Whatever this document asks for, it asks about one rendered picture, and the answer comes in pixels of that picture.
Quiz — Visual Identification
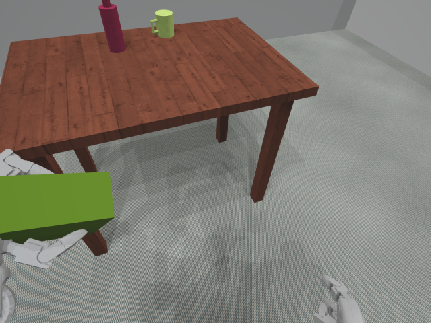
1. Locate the left robot hand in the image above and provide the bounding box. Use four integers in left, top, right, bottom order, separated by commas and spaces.
0, 149, 87, 269

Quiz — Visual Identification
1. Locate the sponge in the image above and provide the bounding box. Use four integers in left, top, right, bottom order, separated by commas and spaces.
0, 172, 115, 244

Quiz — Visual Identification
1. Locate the table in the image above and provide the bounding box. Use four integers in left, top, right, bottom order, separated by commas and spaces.
0, 17, 319, 256

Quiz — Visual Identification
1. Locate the robot left forearm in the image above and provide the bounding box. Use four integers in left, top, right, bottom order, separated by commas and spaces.
0, 266, 16, 323

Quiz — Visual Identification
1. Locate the right robot hand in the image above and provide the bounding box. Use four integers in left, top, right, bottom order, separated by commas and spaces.
314, 275, 365, 323

